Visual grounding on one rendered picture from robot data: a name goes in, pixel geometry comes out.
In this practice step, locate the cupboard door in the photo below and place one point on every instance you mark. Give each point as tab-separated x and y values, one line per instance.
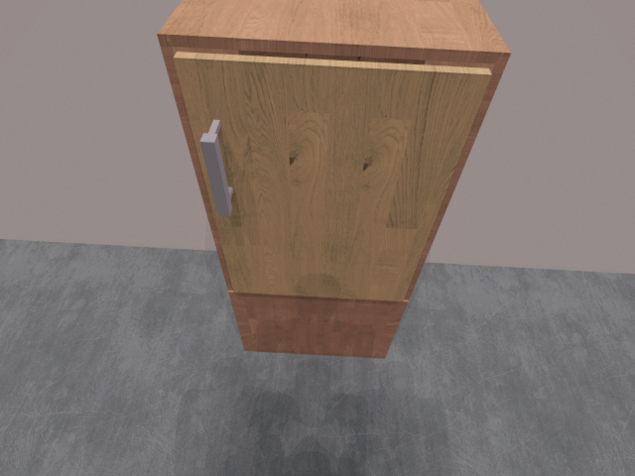
338	167

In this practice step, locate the handle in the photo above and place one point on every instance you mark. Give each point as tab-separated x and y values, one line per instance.
210	147

